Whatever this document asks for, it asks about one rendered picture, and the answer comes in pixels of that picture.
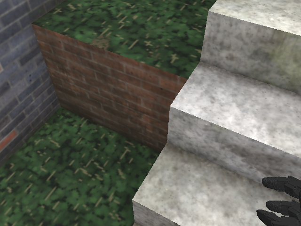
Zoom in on stairs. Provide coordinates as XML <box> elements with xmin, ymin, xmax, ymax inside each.
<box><xmin>132</xmin><ymin>0</ymin><xmax>301</xmax><ymax>226</ymax></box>

